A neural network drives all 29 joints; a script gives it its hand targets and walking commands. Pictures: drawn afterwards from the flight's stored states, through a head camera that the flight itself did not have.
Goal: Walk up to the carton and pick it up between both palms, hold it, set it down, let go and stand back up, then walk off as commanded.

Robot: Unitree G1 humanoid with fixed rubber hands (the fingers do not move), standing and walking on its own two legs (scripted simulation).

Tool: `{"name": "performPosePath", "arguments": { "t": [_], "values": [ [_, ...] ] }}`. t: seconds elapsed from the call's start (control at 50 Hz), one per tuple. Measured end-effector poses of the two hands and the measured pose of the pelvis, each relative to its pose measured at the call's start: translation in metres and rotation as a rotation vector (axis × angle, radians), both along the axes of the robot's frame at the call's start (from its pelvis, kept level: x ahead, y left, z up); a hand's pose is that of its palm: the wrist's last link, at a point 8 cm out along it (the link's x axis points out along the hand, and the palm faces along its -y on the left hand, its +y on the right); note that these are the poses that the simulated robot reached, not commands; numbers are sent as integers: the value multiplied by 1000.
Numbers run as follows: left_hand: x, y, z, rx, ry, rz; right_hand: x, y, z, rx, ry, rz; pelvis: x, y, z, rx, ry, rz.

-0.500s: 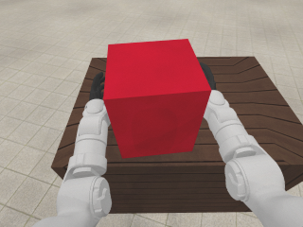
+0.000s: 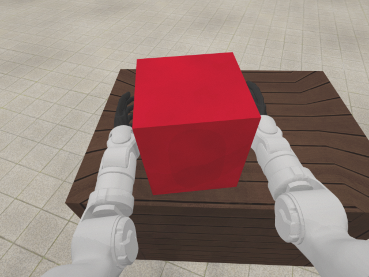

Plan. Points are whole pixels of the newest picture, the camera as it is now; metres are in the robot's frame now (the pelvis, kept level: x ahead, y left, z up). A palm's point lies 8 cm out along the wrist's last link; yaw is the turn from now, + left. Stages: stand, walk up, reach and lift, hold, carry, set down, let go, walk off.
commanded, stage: set down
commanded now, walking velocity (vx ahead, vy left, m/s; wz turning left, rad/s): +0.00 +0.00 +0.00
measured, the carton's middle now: (190, 127) +0.41 +0.07 +0.10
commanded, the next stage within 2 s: none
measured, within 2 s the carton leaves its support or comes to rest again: rests again in 1.24 s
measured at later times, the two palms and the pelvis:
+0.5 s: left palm (130, 129) +0.39 +0.21 +0.10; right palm (254, 117) +0.46 -0.08 +0.10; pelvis +0.02 -0.01 +0.00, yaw +0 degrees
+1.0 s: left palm (132, 136) +0.40 +0.21 +0.06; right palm (248, 122) +0.48 -0.08 +0.06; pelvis +0.03 -0.02 +0.00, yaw +0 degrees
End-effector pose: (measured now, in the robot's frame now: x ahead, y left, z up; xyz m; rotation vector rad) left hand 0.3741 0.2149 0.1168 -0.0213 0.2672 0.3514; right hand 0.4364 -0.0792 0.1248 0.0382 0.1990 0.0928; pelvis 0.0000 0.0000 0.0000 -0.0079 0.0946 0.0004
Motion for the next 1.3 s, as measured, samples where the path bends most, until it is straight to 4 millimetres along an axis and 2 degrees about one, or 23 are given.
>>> {"name": "performPosePath", "arguments": {
  "t": [0.1,0.3,0.52,0.74,0.98,1.16,1.3],
  "values": [
    [1,2,-1,3,7,15,6,3,-3,-12,4,20,4,-2,0,2,9,0],
    [7,-4,-27,-7,67,11,11,-3,-30,-22,63,17,8,-6,0,3,15,-2],
    [13,-6,-22,-5,16,33,22,-4,-24,-18,11,36,16,-12,0,7,29,-4],
    [12,-6,-53,-64,86,64,26,-3,-57,-52,89,61,20,-14,0,8,48,-4],
    [23,-1,-55,-39,44,84,42,3,-62,-48,41,85,30,-16,-1,11,106,-4],
    [21,-2,-79,-50,96,91,44,3,-84,-69,90,99,33,-17,-1,12,125,-4],
    [21,4,-87,-39,76,106,51,11,-88,-61,46,121,34,-14,-3,8,184,-4]
  ]
}}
